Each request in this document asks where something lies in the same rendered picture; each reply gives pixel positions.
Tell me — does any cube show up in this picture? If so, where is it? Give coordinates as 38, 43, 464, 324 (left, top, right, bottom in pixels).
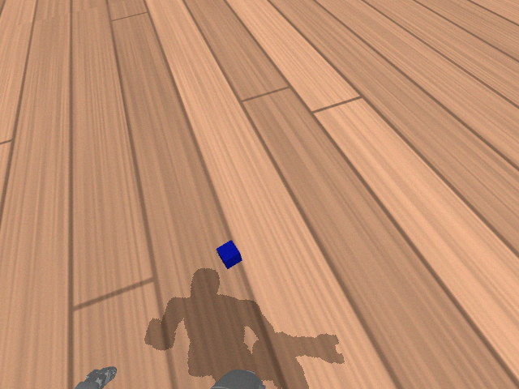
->
217, 240, 242, 269

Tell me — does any left robot hand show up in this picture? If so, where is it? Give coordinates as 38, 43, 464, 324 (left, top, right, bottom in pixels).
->
75, 366, 117, 389

